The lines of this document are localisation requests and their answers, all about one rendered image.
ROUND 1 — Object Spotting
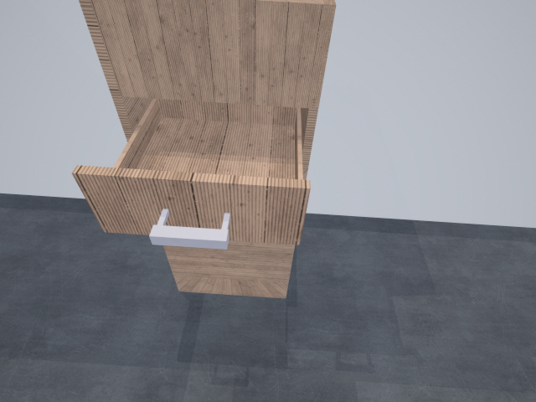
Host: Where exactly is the drawer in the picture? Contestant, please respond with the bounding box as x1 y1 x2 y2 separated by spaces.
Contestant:
72 99 311 245

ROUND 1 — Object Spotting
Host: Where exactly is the cabinet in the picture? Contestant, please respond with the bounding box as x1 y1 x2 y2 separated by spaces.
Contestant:
79 0 336 298

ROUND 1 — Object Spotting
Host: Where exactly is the handle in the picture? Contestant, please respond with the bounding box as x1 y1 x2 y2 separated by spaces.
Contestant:
149 209 230 250

